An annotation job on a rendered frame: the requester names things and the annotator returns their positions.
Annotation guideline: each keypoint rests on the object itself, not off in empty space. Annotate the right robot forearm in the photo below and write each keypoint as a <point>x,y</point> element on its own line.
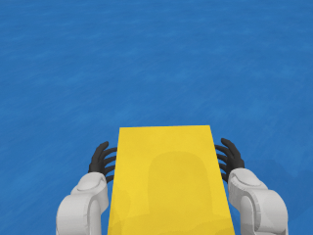
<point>262,211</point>

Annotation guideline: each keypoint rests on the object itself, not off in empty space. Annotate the robot left hand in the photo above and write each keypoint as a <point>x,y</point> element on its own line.
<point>98,161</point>

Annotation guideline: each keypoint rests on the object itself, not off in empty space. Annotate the robot right hand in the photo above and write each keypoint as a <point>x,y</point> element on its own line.
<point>233,159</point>

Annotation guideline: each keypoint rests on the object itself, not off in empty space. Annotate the carton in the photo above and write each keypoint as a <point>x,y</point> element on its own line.
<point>167,181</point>

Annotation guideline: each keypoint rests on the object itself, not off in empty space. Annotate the left robot forearm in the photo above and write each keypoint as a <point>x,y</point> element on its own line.
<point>80,212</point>

